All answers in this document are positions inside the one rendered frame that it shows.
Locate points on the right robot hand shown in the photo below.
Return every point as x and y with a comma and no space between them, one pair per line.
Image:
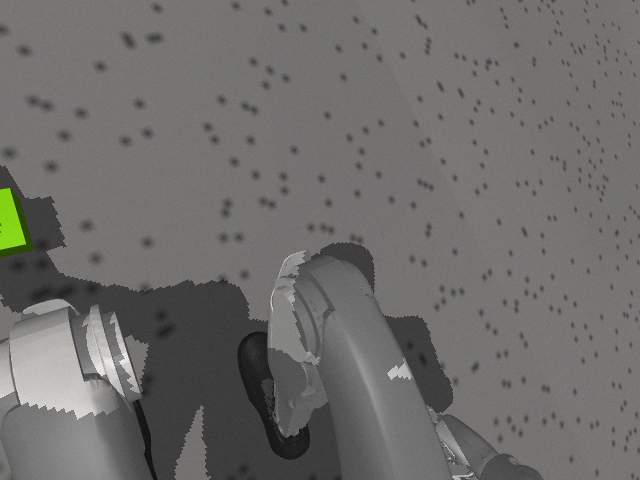
470,452

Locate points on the left robot foot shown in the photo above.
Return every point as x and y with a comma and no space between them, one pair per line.
146,436

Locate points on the right robot foot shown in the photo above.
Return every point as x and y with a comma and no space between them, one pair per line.
259,385

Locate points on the right robot arm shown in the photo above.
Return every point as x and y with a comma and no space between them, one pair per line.
507,467

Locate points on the carton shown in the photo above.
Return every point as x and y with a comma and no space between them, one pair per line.
14,233

